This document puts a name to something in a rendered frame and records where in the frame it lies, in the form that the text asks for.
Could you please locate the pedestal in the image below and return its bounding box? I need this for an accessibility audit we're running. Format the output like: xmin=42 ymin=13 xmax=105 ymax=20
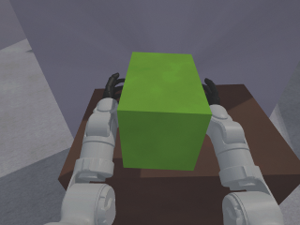
xmin=58 ymin=83 xmax=300 ymax=225

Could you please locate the robot left upper arm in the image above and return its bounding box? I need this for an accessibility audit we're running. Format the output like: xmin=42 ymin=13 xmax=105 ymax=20
xmin=44 ymin=183 xmax=116 ymax=225

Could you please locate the robot right hand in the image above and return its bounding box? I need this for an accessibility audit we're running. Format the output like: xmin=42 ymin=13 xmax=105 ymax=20
xmin=202 ymin=78 xmax=220 ymax=106

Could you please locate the robot right forearm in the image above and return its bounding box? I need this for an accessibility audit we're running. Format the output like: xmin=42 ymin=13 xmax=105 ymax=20
xmin=205 ymin=104 xmax=285 ymax=225

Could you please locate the robot left forearm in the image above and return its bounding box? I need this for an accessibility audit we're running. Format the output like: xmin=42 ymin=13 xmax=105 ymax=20
xmin=60 ymin=97 xmax=119 ymax=217

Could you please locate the robot left hand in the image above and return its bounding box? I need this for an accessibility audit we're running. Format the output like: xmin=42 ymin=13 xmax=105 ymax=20
xmin=102 ymin=72 xmax=125 ymax=104

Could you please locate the robot right upper arm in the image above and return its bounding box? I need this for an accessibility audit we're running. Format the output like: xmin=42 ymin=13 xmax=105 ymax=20
xmin=222 ymin=190 xmax=284 ymax=225

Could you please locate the carton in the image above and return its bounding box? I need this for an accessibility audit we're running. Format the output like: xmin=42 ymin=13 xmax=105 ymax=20
xmin=117 ymin=52 xmax=212 ymax=171

